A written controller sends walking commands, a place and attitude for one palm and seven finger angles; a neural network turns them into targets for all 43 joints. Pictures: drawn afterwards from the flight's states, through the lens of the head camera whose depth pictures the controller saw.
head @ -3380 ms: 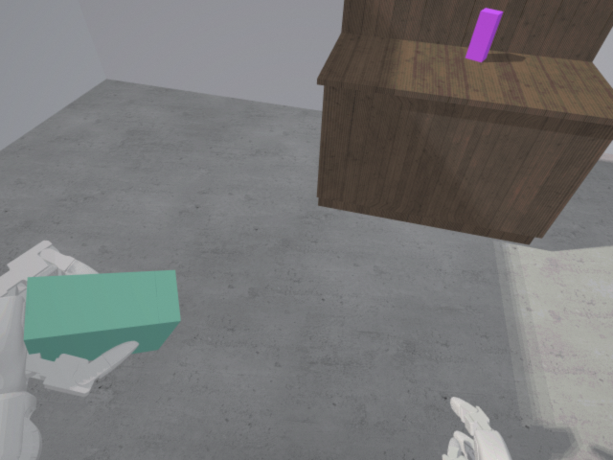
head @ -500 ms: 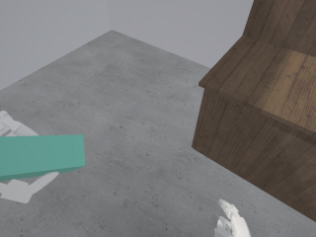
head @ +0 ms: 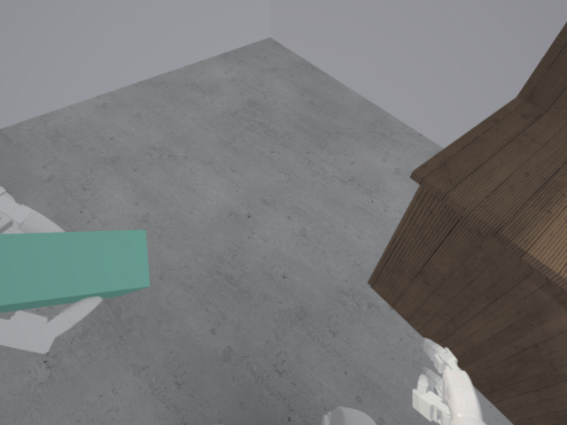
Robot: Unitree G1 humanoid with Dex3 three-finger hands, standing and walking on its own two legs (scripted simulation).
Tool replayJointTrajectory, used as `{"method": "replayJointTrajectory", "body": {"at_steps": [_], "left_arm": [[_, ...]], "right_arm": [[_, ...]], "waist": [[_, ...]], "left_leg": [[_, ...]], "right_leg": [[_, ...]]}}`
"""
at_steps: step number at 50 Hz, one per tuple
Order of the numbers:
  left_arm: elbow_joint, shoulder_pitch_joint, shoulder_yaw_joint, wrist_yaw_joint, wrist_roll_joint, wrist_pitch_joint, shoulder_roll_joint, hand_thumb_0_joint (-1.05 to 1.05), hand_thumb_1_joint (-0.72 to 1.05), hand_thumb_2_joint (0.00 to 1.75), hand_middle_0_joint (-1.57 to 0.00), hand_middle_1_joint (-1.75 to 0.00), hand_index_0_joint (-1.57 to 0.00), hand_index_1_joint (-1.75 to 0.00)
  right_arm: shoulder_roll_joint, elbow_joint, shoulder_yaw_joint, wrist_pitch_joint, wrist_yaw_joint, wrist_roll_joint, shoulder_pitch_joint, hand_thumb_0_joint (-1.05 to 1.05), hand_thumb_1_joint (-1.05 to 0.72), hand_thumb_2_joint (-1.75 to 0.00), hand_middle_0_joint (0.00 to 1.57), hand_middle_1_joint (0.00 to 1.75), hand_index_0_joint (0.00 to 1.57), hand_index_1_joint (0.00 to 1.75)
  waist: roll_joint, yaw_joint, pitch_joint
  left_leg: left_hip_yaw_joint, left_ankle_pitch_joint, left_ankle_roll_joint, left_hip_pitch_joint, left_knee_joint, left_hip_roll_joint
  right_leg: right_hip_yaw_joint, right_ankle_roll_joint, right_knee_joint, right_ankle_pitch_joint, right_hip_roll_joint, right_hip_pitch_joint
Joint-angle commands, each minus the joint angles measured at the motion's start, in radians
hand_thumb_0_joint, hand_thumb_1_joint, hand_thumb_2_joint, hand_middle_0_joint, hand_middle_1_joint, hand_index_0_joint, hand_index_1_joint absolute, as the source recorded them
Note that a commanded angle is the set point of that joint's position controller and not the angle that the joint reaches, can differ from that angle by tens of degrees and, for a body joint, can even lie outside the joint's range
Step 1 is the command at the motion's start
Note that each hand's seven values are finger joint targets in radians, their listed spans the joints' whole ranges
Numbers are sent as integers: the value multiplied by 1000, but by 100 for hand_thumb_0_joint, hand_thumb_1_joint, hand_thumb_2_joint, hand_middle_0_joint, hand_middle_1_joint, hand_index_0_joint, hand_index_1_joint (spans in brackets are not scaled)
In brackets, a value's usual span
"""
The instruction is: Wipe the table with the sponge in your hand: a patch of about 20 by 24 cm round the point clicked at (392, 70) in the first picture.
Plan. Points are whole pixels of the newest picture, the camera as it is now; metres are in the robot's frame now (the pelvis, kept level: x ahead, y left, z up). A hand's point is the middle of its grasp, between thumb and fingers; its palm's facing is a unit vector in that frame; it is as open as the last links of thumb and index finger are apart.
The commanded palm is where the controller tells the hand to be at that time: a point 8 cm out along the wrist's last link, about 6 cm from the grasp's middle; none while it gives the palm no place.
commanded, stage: turn to face it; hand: left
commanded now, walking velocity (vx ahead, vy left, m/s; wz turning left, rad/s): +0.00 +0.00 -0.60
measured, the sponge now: (88, 270) +0.23 +0.21 +0.17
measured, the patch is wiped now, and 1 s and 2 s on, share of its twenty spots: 0.00 0.00 0.00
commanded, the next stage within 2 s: none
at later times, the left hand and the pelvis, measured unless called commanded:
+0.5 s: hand (161, 293) +0.21 +0.13 +0.19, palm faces +0.22 -0.86 -0.45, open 9.4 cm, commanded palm +0.17 +0.18 +0.19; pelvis -0.04 -0.06 +0.01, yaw -11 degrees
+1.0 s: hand (325, 346) +0.17 -0.01 +0.17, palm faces -0.08 -0.86 -0.50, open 9.4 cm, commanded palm +0.14 +0.06 +0.19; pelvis -0.14 -0.10 +0.00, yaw -30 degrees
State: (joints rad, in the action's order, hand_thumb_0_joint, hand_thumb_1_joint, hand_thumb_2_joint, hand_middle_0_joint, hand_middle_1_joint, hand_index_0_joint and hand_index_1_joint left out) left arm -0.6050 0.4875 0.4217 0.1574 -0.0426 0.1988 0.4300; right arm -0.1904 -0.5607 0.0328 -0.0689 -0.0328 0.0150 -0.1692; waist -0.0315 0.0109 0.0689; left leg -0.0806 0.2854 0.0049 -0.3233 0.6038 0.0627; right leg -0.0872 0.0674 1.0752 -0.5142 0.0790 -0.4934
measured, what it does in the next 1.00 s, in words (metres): walks backwards, turning right: right foot, then left foot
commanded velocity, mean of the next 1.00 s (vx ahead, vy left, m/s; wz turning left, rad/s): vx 0.00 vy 0.00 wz -0.60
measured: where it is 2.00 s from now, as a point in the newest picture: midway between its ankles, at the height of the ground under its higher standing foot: outside the picture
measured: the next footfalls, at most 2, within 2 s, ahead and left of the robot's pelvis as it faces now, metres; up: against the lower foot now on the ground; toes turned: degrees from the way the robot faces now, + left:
right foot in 0.16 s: +0.08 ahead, -0.12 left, +0.00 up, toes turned -7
left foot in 0.60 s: -0.03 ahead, +0.08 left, +0.00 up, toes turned -10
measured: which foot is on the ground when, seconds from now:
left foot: down 0.00-0.18, up 0.20-0.58, down 0.60-0.88, up 0.90-1.00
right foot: up 0.00-0.14, down 0.16-0.62, up 0.64-0.82, down 0.84-1.00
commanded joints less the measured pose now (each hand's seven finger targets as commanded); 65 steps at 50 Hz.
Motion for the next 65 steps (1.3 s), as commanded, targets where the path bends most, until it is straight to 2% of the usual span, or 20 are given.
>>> {"method": "replayJointTrajectory", "body": {"at_steps": [1, 7, 9, 10, 13, 15, 24, 28, 30, 32, 34, 36, 41, 42, 44, 45, 47, 49, 60, 65], "left_arm": [[-270, -15, 41, 16, 1, 54, 95, 0, 10, 130, -120, -160, -120, -160], [-73, -203, 8, 10, 23, 20, 86, 0, 10, 130, -120, -160, -120, -160], [-15, -267, 11, 6, 26, 11, 115, 0, 10, 130, -120, -160, -120, -160], [0, -259, 16, 4, 11, 1, 116, 0, 10, 130, -120, -160, -120, -160], [-33, -196, 24, 3, 9, 28, 100, 0, 10, 130, -120, -160, -120, -160], [-54, -139, 47, 2, 5, 44, 114, 0, 10, 130, -120, -160, -120, -160], [-66, -45, 67, 6, -7, 48, 114, 0, 10, 130, -120, -160, -120, -160], [-96, -102, 39, -5, -3, 50, 113, 0, 10, 130, -120, -160, -120, -160], [-123, -134, 39, -16, -2, 66, 119, 0, 10, 130, -120, -160, -120, -160], [-188, -149, 74, -13, 23, 65, 152, 0, 10, 130, -120, -160, -120, -160], [-104, -66, 56, -19, 26, 46, 102, 0, 10, 130, -120, -160, -120, -160], [-147, -124, 22, -16, 23, 43, 88, 0, 10, 130, -120, -160, -120, -160], [-73, -198, 9, -9, 33, 31, 102, 0, 10, 130, -120, -160, -120, -160], [-73, -214, 30, -8, 30, 37, 119, 0, 10, 130, -120, -160, -120, -160], [-56, -136, 119, 8, 3, 43, 189, 0, 10, 130, -120, -160, -120, -160], [-102, -93, 143, 11, -11, 45, 204, 0, 10, 130, -120, -160, -120, -160], [-144, 13, 137, 9, -21, 57, 169, 0, 10, 130, -120, -160, -120, -160], [-159, 16, 134, 10, -25, 68, 154, 0, 10, 130, -120, -160, -120, -160], [-58, -41, 53, 13, -16, 45, 113, 0, 10, 130, -120, -160, -120, -160], [-132, -139, 26, -8, -9, 62, 131, 0, 10, 130, -120, -160, -120, -160]], "right_arm": [[-131, 118, 23, -74, -1, 2, 16, 0, -90, -90, 20, 30, 20, 30], [-118, 100, -8, -87, -31, -5, 41, 0, -90, -90, 20, 30, 20, 30], [-90, 106, -8, -83, -26, -5, 27, 0, -90, -90, 20, 30, 20, 30], [-110, 110, 7, -83, -22, -8, 42, 0, -90, -90, 20, 30, 20, 30], [-74, 87, -29, -50, -13, -20, 73, 0, -90, -90, 20, 30, 20, 30], [-83, 94, -24, -27, -14, -19, 81, 0, -90, -90, 20, 30, 20, 30], [-126, 169, 5, 45, 2, -6, 74, 0, -90, -90, 20, 30, 20, 30], [-142, 177, 15, 69, 9, 0, 27, 0, -90, -90, 20, 30, 20, 30], [-174, 194, 31, 68, 4, -9, 20, 0, -90, -90, 20, 30, 20, 30], [-137, 206, 22, 41, -4, -9, 71, 0, -90, -90, 20, 30, 20, 30], [-132, 193, 32, 29, 2, 1, 47, 0, -90, -90, 20, 30, 20, 30], [-143, 177, 26, 8, 7, 6, 27, 0, -90, -90, 20, 30, 20, 30], [-168, 151, 24, -38, 12, 3, -7, 0, -90, -90, 20, 30, 20, 30], [-156, 154, 19, -40, 17, 8, 1, 0, -90, -90, 20, 30, 20, 30], [-127, 190, 28, -36, 12, 16, 39, 0, -90, -90, 20, 30, 20, 30], [-120, 176, 25, -20, 10, 4, 63, 0, -90, -90, 20, 30, 20, 30], [-84, 154, -15, 26, 26, -9, 62, 0, -90, -90, 20, 30, 20, 30], [-85, 141, -18, 45, 28, -12, 67, 0, -90, -90, 20, 30, 20, 30], [-137, 175, 12, 96, 14, 0, 57, 0, -90, -90, 20, 30, 20, 30], [-163, 193, 26, 103, 18, -4, 14, 0, -90, -90, 20, 30, 20, 30]], "waist": [[311, -6, -220], [185, -23, -120], [-185, -12, -110], [-329, -36, -106], [-97, -26, -158], [-77, -34, -191], [-89, -60, -225], [-51, -29, -257], [91, -14, -194], [330, -47, -137], [282, -46, -52], [258, -41, -22], [228, -21, -72], [144, -27, -97], [-295, -57, -203], [-193, -60, -198], [-14, -38, -243], [-27, -28, -246], [-114, -46, -203], [34, -13, -201]], "left_leg": [[83, -617, -125, 173, -192, 202], [8, -67, -35, -27, -111, 206], [-62, 247, 44, -100, 205, 13], [23, 303, 49, -117, 421, -39], [101, 148, 66, -174, 552, -5], [75, 127, 68, -145, 485, -16], [34, 225, 39, -16, 79, -63], [5, 150, 7, 180, -192, -46], [144, 210, -75, 264, -326, 117], [301, 31, -175, 148, -397, 392], [131, -77, -166, 12, -338, 358], [5, -252, -101, 79, -273, 315], [-69, -394, -8, 80, -9, 257], [-77, -313, 12, 25, 130, 231], [-6, 325, 75, -191, 539, 7], [116, 306, 73, -169, 613, 28], [136, 178, 82, -219, 632, 38], [105, 133, 89, -198, 568, 24], [48, 213, 42, 17, 89, -67], [87, 209, -44, 270, -271, 18]], "right_leg": [[-14, -8, -200, 157, -38, 75], [-11, -17, -580, 308, -55, 334], [412, -132, -743, 489, 173, 242], [605, -172, -868, 395, 258, 172], [447, -211, -787, 370, 190, 262], [372, -191, -779, 374, 150, 271], [504, -191, -880, 167, 112, 274], [468, -124, -855, 162, 52, 221], [389, -61, -693, 98, -60, 43], [154, -31, -127, 70, -140, -70], [122, -18, 60, 80, -84, -42], [55, -12, -121, 87, -55, -38], [-58, -17, -542, 271, -113, 285], [7, -49, -614, 390, -55, 374], [588, -205, -723, 821, 230, 406], [613, -185, -771, 603, 244, 329], [512, -233, -735, 380, 188, 382], [429, -208, -761, 334, 143, 350], [545, -166, -921, 42, 78, 219], [479, -71, -793, 55, -40, 65]]}}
